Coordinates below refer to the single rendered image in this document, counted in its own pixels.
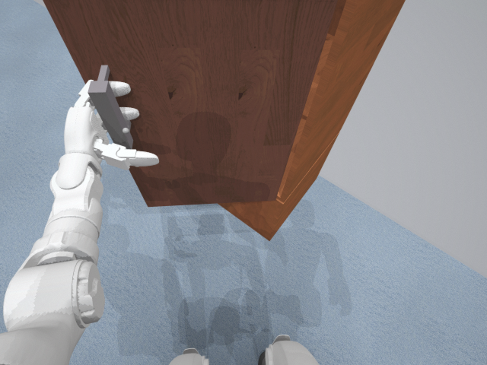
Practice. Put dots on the robot left forearm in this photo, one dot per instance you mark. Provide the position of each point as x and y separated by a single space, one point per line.
73 227

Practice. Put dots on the handle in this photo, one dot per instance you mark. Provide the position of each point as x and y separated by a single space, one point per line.
107 107

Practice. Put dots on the left robot hand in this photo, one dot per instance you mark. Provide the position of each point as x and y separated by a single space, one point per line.
83 128

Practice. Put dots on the robot right shin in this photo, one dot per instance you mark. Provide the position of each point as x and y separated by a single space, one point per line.
282 338

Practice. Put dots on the right robot thigh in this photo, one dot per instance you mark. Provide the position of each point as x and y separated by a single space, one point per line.
288 353

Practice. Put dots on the cupboard door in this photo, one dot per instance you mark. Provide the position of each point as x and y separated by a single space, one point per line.
220 86

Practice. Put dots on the robot left upper arm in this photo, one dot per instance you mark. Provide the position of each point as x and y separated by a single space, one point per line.
48 309

